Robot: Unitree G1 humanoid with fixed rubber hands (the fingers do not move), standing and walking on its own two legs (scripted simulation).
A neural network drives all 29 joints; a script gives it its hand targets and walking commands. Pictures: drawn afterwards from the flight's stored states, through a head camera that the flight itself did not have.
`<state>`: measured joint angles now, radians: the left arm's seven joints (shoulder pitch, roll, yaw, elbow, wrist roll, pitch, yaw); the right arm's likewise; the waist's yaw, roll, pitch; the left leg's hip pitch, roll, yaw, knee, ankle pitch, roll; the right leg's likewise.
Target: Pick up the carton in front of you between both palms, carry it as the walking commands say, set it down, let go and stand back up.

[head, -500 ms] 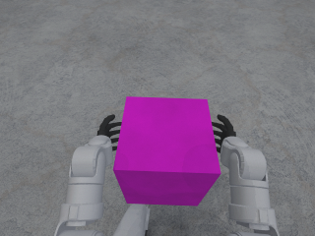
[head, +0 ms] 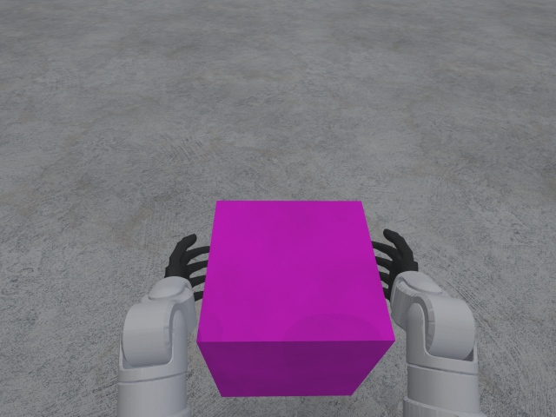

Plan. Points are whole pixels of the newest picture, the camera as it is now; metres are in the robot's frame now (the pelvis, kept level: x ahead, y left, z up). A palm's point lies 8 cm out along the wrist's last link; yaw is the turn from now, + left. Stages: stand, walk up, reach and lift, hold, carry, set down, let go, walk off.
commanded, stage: carry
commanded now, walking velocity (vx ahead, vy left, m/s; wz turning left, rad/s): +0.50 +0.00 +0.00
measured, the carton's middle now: (288, 303) +0.31 -0.01 +0.02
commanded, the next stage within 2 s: none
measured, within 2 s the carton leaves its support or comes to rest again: neither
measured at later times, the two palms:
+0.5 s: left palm (183, 178) +0.54 +0.18 +0.07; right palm (339, 170) +0.56 -0.12 +0.08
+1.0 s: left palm (214, 105) +0.84 +0.16 +0.07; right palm (330, 104) +0.85 -0.14 +0.07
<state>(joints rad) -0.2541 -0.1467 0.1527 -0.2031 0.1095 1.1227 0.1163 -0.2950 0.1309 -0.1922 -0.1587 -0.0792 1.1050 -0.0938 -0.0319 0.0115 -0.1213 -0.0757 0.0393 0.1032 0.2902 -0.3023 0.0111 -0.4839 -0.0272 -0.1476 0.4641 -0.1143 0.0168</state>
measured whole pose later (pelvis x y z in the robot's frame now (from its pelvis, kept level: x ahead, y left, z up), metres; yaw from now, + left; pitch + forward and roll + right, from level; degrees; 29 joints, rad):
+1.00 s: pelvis +0.58 +0.00 -0.02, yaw +3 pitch +4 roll +0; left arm -0.16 -0.13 0.09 -0.27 0.12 1.21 0.09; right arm -0.16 0.13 -0.13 -0.30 -0.12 1.22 -0.08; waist 0.01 0.03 -0.13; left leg -0.24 0.08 0.09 0.92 -0.47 -0.02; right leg -0.42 -0.06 -0.24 0.52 -0.16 -0.07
